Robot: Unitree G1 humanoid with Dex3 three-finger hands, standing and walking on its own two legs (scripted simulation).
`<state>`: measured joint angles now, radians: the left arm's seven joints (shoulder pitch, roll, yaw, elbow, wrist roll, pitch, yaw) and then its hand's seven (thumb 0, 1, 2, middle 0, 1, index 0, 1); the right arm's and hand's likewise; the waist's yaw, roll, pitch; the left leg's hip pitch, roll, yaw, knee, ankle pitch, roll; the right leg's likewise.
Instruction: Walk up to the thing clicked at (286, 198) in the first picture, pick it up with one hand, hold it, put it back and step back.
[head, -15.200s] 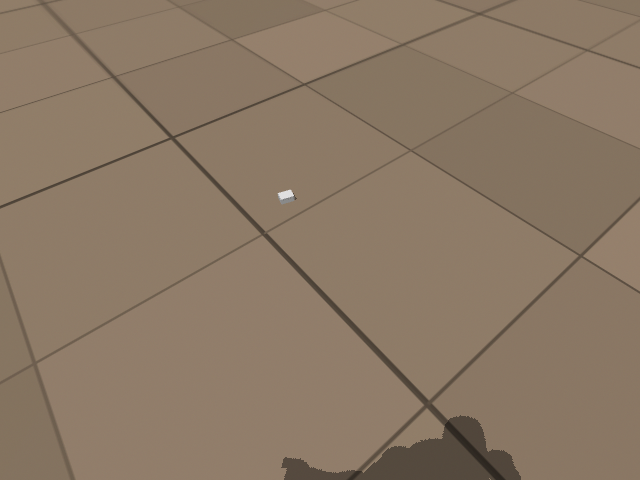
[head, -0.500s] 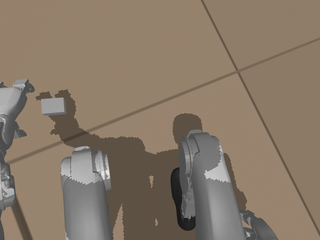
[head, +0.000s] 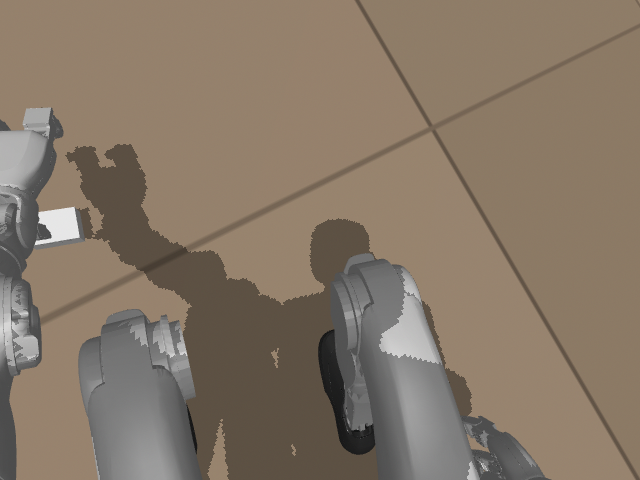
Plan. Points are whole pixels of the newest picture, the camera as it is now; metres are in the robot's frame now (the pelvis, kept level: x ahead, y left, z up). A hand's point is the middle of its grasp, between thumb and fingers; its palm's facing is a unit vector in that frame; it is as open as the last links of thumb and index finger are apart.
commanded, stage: approach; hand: left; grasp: from above
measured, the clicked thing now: (55, 228) +0.47 +0.27 -0.30
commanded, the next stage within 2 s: close in in 0.92 s
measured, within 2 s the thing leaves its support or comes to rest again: neither
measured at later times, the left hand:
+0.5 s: hand out of the picture +0.41 +0.30 -0.18, palm faces -0.46 -0.07 -0.89, open 13.9 cm
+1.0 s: hand (22, 221) +0.45 +0.28 -0.21, palm faces -0.49 -0.08 -0.87, open 13.7 cm
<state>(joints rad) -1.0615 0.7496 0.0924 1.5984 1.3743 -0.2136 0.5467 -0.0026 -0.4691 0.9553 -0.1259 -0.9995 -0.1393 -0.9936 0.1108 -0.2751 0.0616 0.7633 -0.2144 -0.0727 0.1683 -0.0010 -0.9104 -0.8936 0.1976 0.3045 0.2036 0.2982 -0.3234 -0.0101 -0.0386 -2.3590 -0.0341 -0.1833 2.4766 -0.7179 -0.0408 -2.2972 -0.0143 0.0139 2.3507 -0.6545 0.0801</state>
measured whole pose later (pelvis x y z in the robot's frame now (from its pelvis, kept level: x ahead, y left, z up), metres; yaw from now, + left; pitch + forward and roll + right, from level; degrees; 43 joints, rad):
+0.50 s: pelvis +0.00 +0.00 +0.01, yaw +0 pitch +33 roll -9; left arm -0.83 0.74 0.10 1.37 1.28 -0.31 0.44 0.00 -0.49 0.98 -0.13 -0.96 -0.13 -0.97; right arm 0.17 -0.29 0.03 0.75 -0.17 -0.05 0.19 0.00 -0.90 -0.89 0.20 0.30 0.20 0.30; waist -0.22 -0.01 -0.02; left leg -2.33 -0.04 -0.18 2.45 -0.71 -0.04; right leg -2.26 -0.02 0.01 2.33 -0.65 0.08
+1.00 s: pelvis +0.00 +0.01 +0.00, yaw -1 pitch +34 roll -11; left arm -0.96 0.79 0.15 1.55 1.30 -0.20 0.46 0.00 -0.45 0.95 -0.11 -1.03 -0.13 -1.01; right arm 0.20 -0.29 0.11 0.73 -0.20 -0.08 0.22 0.00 -0.90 -0.89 0.20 0.30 0.20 0.30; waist -0.33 0.01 0.02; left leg -2.37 -0.03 -0.19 2.49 -0.72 -0.02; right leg -2.29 -0.01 0.00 2.35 -0.66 0.08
